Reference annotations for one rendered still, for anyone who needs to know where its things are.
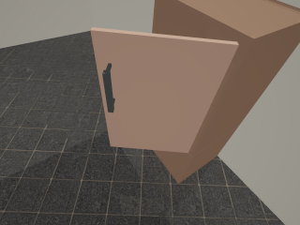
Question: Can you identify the cupboard door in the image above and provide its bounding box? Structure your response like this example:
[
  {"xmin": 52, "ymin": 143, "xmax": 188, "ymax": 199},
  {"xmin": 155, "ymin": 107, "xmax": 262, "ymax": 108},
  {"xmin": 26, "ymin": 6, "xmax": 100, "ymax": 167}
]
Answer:
[{"xmin": 90, "ymin": 27, "xmax": 239, "ymax": 153}]

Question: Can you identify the handle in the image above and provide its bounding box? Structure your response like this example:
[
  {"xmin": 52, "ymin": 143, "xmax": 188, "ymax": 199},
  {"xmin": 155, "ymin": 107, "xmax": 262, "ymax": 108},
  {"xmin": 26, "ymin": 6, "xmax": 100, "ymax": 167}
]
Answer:
[{"xmin": 102, "ymin": 63, "xmax": 115, "ymax": 113}]

